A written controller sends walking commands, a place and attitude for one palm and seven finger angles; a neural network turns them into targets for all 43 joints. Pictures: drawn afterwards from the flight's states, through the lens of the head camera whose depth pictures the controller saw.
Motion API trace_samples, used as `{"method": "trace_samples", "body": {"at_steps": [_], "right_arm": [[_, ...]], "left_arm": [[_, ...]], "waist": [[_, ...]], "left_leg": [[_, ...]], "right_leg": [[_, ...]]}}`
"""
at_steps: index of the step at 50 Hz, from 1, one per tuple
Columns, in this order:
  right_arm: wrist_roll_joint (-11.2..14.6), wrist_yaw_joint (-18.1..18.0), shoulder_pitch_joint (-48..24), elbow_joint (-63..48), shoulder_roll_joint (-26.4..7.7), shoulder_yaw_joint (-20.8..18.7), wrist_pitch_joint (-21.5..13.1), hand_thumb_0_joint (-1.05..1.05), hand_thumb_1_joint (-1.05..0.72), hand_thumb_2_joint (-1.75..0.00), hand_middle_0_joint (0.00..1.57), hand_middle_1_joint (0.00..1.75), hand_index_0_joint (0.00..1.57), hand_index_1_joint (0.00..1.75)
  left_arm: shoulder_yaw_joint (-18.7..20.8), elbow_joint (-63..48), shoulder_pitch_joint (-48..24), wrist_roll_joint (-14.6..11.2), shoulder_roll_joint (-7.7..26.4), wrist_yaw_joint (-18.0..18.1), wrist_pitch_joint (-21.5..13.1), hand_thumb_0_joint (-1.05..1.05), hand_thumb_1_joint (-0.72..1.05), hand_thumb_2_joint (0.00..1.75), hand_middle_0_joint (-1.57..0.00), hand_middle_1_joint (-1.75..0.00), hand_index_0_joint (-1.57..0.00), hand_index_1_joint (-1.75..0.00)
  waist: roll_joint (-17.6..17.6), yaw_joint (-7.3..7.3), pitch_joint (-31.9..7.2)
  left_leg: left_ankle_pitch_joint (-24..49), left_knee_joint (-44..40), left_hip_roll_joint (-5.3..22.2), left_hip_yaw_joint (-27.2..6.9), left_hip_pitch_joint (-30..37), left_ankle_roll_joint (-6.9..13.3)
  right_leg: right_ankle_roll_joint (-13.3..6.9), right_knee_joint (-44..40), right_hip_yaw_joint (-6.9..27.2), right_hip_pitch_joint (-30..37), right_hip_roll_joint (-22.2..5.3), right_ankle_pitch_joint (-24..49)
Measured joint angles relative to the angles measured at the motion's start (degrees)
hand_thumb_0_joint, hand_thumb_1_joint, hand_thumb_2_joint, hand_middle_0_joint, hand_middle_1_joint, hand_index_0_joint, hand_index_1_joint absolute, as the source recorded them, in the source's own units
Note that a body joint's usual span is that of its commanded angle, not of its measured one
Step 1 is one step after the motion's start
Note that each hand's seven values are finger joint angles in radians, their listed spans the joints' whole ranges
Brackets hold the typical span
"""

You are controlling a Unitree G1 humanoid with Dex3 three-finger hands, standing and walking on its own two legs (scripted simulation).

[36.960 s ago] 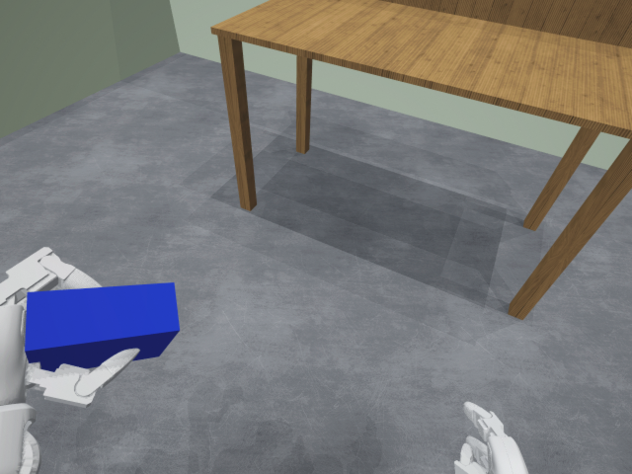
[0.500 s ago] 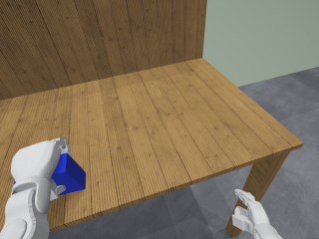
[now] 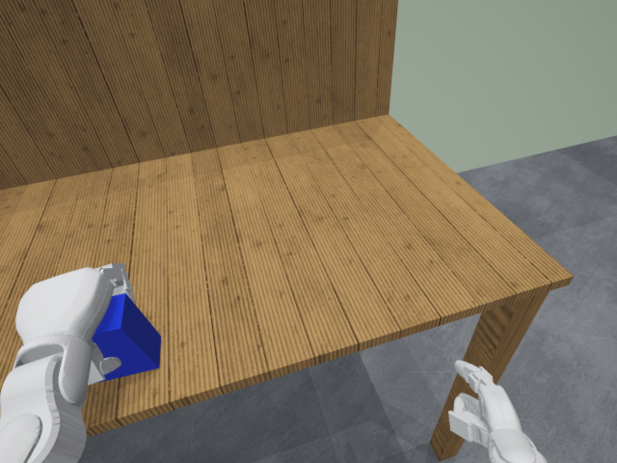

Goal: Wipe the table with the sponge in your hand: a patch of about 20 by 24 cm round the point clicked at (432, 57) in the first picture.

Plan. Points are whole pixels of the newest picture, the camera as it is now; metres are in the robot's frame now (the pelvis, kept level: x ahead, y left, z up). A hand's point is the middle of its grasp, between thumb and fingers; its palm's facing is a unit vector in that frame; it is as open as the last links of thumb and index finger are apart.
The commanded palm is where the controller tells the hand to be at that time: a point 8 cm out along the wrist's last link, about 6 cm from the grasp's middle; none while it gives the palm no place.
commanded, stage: lift the sponge slowly off the table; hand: left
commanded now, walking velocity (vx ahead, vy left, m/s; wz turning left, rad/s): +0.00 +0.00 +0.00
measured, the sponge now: (107, 348) +0.21 +0.30 +0.07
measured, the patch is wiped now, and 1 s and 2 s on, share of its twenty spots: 0.95 0.95 0.95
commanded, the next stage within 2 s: bring the sponge back beside the body in 1.70 s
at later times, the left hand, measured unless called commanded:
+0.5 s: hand (86, 312) +0.21 +0.30 +0.15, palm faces +0.12 -0.06 -0.99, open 9.0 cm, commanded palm +0.17 +0.29 +0.21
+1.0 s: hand (78, 283) +0.22 +0.30 +0.18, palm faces +0.17 -0.06 -0.98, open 9.0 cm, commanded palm +0.18 +0.30 +0.25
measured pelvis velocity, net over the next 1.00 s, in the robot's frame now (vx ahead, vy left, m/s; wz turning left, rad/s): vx -0.03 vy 0.00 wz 0.00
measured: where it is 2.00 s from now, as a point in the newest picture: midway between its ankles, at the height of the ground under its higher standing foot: outside the picture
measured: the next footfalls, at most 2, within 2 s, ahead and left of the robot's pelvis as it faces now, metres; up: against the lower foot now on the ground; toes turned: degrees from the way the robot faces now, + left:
none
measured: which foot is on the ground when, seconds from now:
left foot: down 0.00-1.00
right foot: down 0.00-1.00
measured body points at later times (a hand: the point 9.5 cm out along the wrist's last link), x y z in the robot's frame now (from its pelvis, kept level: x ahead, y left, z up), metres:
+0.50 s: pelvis -0.01 -0.01 +0.00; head -0.05 -0.05 +0.45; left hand +0.20 +0.30 +0.20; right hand +0.25 -0.20 -0.06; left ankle +0.02 +0.11 -0.74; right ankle +0.00 -0.09 -0.74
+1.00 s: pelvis -0.03 +0.00 +0.00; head -0.06 -0.04 +0.45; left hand +0.21 +0.30 +0.23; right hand +0.24 -0.19 -0.06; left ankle +0.02 +0.11 -0.74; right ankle +0.00 -0.09 -0.74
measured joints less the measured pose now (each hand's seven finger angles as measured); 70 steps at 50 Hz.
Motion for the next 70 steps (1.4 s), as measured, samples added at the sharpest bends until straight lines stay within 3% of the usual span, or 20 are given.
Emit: {"method": "trace_samples", "body": {"at_steps": [9, 20, 34, 47, 57, 70], "right_arm": [[-0.2, -0.7, 0.2, 0.7, -0.2, 0.0, -0.8, 0.01, -0.90, -0.90, 0.20, 0.30, 0.20, 0.30], [-0.2, -1.9, -0.4, 1.5, -0.1, 0.1, -2.4, 0.01, -0.90, -0.90, 0.20, 0.30, 0.20, 0.30], [0.1, -1.7, -1.5, 1.5, -0.6, 0.4, -1.7, 0.01, -0.90, -0.90, 0.20, 0.30, 0.20, 0.30], [0.4, -2.7, -1.8, 2.1, -0.1, 0.6, -2.7, 0.01, -0.90, -0.90, 0.20, 0.30, 0.20, 0.30], [0.7, -1.8, -2.0, 1.2, 0.3, 1.2, -1.8, 0.01, -0.90, -0.90, 0.20, 0.30, 0.20, 0.30], [1.4, -2.7, -2.4, 0.6, -0.7, 1.2, -1.3, 0.01, -0.90, -0.90, 0.20, 0.30, 0.20, 0.30]], "left_arm": [[1.2, 0.8, -0.2, -1.5, 1.5, -0.9, -1.5, 0.00, -0.43, 1.09, -0.80, -1.42, -0.85, -1.44], [0.5, 1.7, -4.2, -1.7, 2.0, -1.3, -2.9, -0.01, -0.44, 1.09, -0.81, -1.41, -0.85, -1.43], [1.5, 2.7, -7.6, -2.8, 3.4, -3.9, 0.0, -0.01, -0.44, 1.09, -0.81, -1.41, -0.85, -1.43], [-0.5, 5.9, -15.1, -2.0, 3.9, -4.7, -0.6, -0.01, -0.44, 1.09, -0.81, -1.41, -0.86, -1.43], [0.8, 1.9, -14.9, -4.0, 4.0, -5.2, 1.7, -0.01, -0.44, 1.09, -0.81, -1.41, -0.85, -1.43], [1.1, 0.7, -17.2, -4.8, 5.4, -6.3, 4.7, -0.02, -0.44, 1.09, -0.81, -1.41, -0.86, -1.43]], "waist": [[0.1, 0.66, 0.7], [0.6, 1.29, 1.4], [0.9, 0.84, 0.8], [0.5, 1.34, 2.1], [1.0, 1.08, 0.7], [0.6, 2.04, 1.3]], "left_leg": [[0.3, -0.2, 0.3, -0.4, 0.6, -0.5], [1.3, -1.0, 0.3, -1.0, 1.2, -0.7], [2.3, -1.7, 0.2, -0.4, 0.9, -0.6], [3.3, -2.2, -0.3, -0.6, 0.5, -0.4], [3.3, -2.6, -0.6, 0.3, 0.3, 0.0], [3.3, -2.1, -0.7, -0.2, 0.0, 0.1]], "right_leg": [[-0.5, -0.3, -0.4, 0.7, 0.4, 0.2], [-0.7, -1.1, -0.9, 1.4, 0.3, 1.1], [-0.5, -0.9, -0.3, 0.6, 0.2, 1.8], [-0.2, -1.1, -0.5, 0.2, -0.3, 2.6], [0.3, -0.9, 0.4, -0.5, -0.6, 2.5], [0.3, -0.8, -0.1, -0.5, -0.8, 2.4]]}}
